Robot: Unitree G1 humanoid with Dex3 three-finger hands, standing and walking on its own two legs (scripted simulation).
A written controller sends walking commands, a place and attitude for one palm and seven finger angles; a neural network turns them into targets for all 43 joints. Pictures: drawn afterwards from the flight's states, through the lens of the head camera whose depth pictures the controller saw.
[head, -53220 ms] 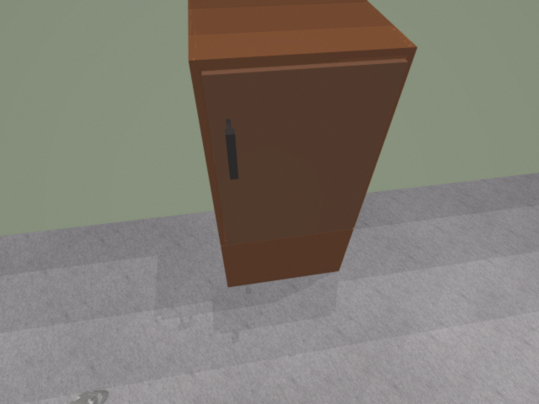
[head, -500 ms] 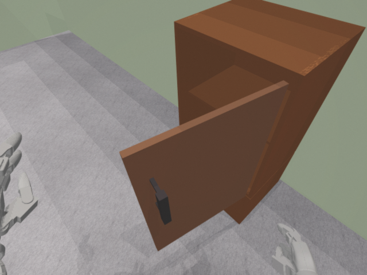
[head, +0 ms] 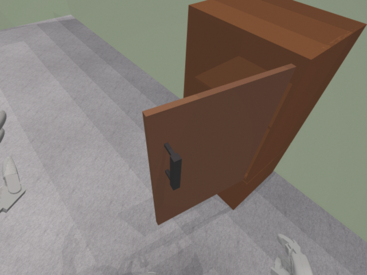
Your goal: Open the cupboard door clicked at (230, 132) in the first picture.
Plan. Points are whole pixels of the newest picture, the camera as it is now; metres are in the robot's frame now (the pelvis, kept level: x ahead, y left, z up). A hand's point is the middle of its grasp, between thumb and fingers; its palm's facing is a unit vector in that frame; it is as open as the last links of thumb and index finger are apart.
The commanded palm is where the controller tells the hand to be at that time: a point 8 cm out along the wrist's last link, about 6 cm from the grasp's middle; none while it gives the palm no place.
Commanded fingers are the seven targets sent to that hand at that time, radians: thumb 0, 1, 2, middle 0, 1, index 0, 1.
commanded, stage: step back with the hand held close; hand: left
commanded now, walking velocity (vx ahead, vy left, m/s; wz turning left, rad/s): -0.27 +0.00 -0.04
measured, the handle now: (171, 166) +0.37 +0.05 +0.00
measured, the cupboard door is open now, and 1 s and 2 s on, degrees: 78 78 78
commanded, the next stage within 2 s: stop stepping back and stand still in 0.52 s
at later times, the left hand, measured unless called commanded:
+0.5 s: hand out of the picture +0.12 +0.27 +0.18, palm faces +0.44 -0.81 -0.39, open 7.4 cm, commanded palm +0.06 +0.30 +0.19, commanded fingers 0.00 0.90 0.90 -0.20 -0.30 -0.20 -0.30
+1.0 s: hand out of the picture +0.04 +0.26 +0.17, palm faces +0.43 -0.82 -0.39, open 7.4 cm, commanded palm -0.01 +0.29 +0.19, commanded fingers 0.00 0.90 0.90 -0.20 -0.30 -0.20 -0.30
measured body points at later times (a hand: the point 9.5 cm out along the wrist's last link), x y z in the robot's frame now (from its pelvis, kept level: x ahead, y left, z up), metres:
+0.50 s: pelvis -0.09 +0.00 +0.01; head -0.07 +0.04 +0.46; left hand +0.09 +0.31 +0.20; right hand +0.10 -0.21 -0.06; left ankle +0.06 +0.09 -0.73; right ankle -0.23 -0.12 -0.68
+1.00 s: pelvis -0.17 +0.00 +0.00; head -0.19 +0.02 +0.45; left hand +0.01 +0.30 +0.19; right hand -0.09 -0.28 -0.09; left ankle -0.10 +0.10 -0.73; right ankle -0.26 -0.12 -0.73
